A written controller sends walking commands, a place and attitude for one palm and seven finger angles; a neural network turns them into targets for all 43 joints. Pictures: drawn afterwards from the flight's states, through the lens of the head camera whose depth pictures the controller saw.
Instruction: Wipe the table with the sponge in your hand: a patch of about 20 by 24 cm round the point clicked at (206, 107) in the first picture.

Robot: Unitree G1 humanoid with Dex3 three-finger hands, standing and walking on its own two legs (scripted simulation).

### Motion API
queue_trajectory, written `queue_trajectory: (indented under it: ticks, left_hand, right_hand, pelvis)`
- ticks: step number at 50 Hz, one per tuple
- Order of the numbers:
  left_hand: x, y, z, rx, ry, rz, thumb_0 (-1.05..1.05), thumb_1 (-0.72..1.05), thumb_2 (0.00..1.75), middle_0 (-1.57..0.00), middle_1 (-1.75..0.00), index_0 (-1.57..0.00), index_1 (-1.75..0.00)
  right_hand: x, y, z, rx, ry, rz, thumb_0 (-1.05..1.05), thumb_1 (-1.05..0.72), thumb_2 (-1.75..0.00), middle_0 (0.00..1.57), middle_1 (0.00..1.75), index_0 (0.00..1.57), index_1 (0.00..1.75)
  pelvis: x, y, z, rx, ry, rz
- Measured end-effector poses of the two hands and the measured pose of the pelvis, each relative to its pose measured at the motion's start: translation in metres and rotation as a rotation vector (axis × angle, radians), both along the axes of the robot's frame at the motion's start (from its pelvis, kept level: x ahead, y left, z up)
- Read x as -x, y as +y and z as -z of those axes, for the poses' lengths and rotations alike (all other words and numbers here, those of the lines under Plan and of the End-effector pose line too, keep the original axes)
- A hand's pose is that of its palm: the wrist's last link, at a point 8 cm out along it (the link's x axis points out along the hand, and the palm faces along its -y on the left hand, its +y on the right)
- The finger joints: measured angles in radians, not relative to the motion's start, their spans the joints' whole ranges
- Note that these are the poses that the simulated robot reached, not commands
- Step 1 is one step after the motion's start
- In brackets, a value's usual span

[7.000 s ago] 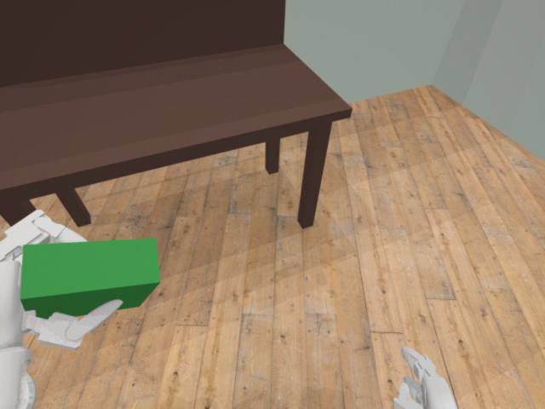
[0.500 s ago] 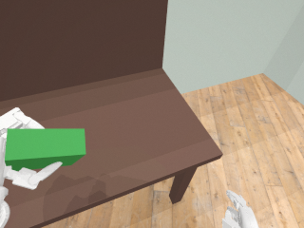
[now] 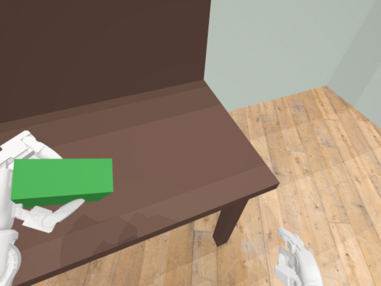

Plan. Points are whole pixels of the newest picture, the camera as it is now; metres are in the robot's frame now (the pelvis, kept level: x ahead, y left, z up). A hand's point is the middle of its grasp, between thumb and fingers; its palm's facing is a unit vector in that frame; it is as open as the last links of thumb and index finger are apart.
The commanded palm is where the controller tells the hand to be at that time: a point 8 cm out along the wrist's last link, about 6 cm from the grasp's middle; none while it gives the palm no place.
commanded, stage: come to a stop and stand still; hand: left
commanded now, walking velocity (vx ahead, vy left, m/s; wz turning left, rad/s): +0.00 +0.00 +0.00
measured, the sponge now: (78, 183) +0.24 +0.20 +0.15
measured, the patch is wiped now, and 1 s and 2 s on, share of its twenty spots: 0.00 0.00 0.00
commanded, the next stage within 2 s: look again from close up in 0.64 s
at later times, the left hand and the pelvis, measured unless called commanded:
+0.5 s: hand (29, 185) +0.23 +0.27 +0.16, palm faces +0.35 -0.85 -0.40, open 9.4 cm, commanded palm +0.16 +0.30 +0.17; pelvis +0.01 +0.02 +0.00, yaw +1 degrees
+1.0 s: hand (34, 187) +0.22 +0.26 +0.15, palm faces +0.35 -0.85 -0.39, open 9.4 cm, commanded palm +0.16 +0.30 +0.17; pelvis +0.01 +0.02 +0.00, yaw +1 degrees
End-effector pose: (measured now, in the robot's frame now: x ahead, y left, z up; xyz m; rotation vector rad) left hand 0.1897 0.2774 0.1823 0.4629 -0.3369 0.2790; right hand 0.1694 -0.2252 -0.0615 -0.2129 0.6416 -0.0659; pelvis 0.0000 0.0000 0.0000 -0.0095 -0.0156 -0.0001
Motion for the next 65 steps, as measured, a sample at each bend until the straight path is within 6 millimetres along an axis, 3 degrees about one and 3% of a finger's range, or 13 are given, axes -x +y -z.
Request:
queue_trajectory:
  ticks: [5,11,25,34,44,65]
  left_hand:
    - [0.016,0.010,0.016,-0.028,0.080,0.017,0.00,-0.43,1.02,-0.80,-1.38,-0.80,-1.38]
    - [0.025,0.036,0.012,-0.021,0.032,-0.092,-0.01,-0.44,1.02,-0.80,-1.38,-0.80,-1.38]
    - [0.001,0.033,0.013,0.001,0.036,-0.031,-0.01,-0.43,1.02,-0.80,-1.38,-0.80,-1.38]
    - [0.005,0.036,0.007,-0.013,0.043,-0.039,-0.01,-0.43,1.02,-0.80,-1.38,-0.80,-1.39]
    - [0.005,0.032,0.017,0.034,0.076,-0.073,-0.01,-0.43,1.02,-0.80,-1.38,-0.80,-1.39]
    - [0.004,0.021,0.015,0.032,0.084,-0.067,-0.01,-0.44,1.02,-0.80,-1.38,-0.80,-1.39]
  right_hand:
    - [0.017,0.006,0.004,0.028,0.050,0.007,0.01,-0.90,-0.90,0.20,0.30,0.20,0.30]
    - [0.023,0.019,0.009,0.045,0.093,-0.040,0.01,-0.90,-0.90,0.20,0.30,0.20,0.30]
    - [-0.017,0.041,-0.005,0.031,0.014,-0.057,0.01,-0.90,-0.90,0.20,0.30,0.21,0.30]
    - [-0.026,0.037,-0.006,0.047,0.020,-0.052,0.01,-0.90,-0.90,0.20,0.30,0.20,0.30]
    - [-0.017,0.029,-0.001,0.050,0.047,-0.034,0.01,-0.90,-0.90,0.20,0.30,0.20,0.30]
    - [-0.009,0.013,0.000,0.044,0.058,0.000,0.01,-0.90,-0.90,0.20,0.30,0.20,0.30]
  pelvis:
    - [0.006,0.004,0.000,0.004,0.004,-0.015]
    - [0.009,0.009,-0.001,0.009,0.004,-0.026]
    - [-0.005,0.021,-0.002,0.016,0.016,-0.021]
    - [-0.010,0.022,-0.003,0.014,0.018,-0.024]
    - [-0.008,0.018,-0.003,0.016,0.018,-0.024]
    - [-0.007,0.007,-0.004,0.006,0.021,-0.018]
